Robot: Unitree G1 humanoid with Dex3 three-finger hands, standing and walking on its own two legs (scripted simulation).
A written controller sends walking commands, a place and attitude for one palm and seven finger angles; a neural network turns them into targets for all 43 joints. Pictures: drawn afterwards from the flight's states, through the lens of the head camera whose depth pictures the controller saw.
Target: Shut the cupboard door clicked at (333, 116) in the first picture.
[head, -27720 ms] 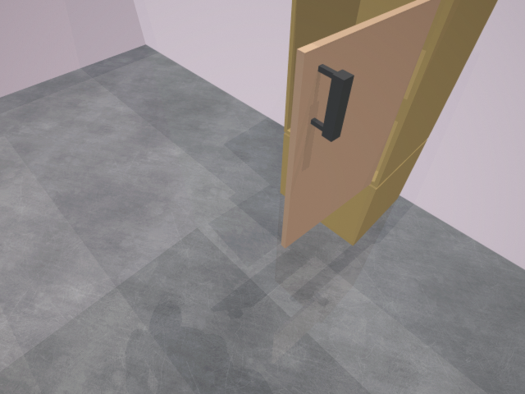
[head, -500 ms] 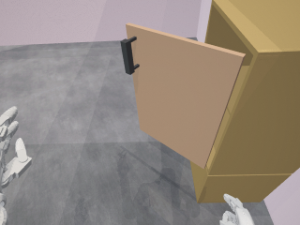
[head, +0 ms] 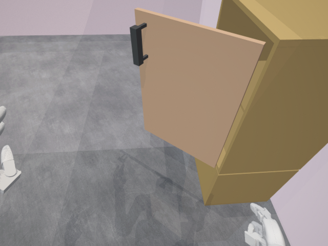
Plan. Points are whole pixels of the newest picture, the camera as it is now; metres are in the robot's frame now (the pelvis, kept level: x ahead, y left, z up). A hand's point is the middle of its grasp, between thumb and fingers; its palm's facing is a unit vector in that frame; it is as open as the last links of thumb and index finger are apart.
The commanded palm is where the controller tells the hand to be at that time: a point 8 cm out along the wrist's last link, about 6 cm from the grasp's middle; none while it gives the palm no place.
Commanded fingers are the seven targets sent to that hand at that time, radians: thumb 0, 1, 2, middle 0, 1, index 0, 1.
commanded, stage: step back with the hand held close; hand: left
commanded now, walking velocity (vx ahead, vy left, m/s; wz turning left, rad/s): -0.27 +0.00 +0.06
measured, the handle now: (141, 44) +0.69 +0.13 +0.16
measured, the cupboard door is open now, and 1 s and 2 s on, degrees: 51 51 51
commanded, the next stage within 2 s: stop stepping back and stand still in 0.92 s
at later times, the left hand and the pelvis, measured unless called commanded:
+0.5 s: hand out of the picture +0.14 +0.28 +0.16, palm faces +0.48 -0.76 -0.43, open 7.4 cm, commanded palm +0.06 +0.32 +0.19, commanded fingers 0.00 0.90 0.90 -0.20 -0.30 -0.20 -0.30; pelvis -0.06 +0.01 -0.01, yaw +5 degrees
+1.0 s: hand out of the picture +0.05 +0.25 +0.18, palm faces +0.23 -0.85 -0.48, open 7.4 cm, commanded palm -0.03 +0.30 +0.19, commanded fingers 0.00 0.90 0.90 -0.20 -0.30 -0.20 -0.30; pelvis -0.18 +0.01 -0.01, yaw -1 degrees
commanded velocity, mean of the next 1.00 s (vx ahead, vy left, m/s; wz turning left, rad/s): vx -0.38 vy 0.00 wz -0.01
